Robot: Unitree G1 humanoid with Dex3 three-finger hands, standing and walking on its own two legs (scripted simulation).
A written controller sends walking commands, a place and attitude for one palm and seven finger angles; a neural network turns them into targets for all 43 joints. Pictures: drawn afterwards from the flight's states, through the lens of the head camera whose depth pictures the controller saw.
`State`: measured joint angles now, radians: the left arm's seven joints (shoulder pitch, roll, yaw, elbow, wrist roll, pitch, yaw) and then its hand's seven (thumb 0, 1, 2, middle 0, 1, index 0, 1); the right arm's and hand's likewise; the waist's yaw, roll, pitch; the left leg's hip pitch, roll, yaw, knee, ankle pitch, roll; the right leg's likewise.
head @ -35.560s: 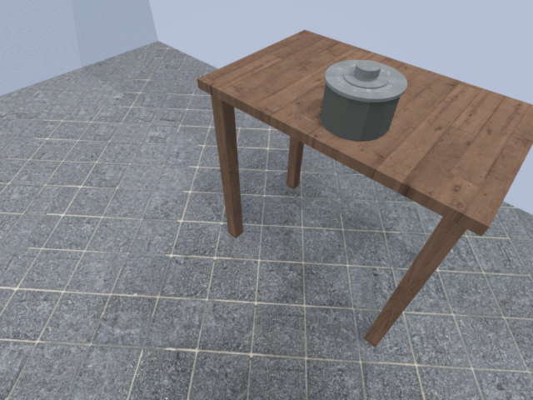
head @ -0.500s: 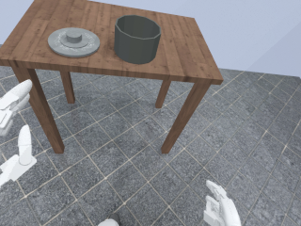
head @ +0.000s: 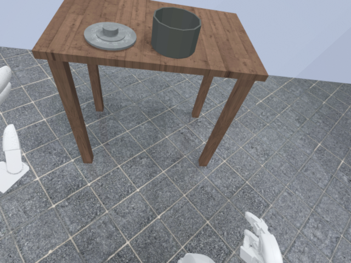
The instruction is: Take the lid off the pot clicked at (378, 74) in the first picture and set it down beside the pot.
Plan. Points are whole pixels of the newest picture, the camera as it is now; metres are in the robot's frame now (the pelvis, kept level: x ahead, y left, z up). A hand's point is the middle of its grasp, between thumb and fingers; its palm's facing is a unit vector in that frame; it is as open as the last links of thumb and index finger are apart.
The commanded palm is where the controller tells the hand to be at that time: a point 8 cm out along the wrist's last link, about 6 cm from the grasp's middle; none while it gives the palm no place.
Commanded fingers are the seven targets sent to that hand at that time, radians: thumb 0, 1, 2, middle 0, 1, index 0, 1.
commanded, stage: stop stepping back and stand still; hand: left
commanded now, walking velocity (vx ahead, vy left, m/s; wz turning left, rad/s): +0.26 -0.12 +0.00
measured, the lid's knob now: (110, 29) +0.85 +0.25 +0.06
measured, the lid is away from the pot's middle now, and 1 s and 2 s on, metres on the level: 0.24 0.24 0.24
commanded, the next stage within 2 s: let the arm hang, fingers relaxed in 1.16 s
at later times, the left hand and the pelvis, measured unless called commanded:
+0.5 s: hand out of the picture +0.09 +0.18 -0.20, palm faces +0.19 -0.97 -0.17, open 6.8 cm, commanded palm none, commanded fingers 0.00 0.90 0.90 -0.20 -0.30 -0.20 -0.30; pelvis +0.04 -0.01 -0.03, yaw +8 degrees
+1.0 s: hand out of the picture +0.15 +0.19 -0.16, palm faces +0.11 -0.97 -0.21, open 7.4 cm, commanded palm none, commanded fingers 0.00 0.90 0.90 -0.20 -0.30 -0.20 -0.30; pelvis +0.10 +0.01 +0.00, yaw +6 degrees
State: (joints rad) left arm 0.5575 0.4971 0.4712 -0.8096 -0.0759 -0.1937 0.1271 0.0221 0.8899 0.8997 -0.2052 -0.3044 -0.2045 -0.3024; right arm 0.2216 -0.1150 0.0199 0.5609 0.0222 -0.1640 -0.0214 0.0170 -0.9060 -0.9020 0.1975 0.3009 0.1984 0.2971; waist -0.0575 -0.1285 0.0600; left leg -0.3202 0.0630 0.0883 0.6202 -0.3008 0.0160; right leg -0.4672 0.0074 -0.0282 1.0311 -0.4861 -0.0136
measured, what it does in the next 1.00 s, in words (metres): steps on the spot: right foot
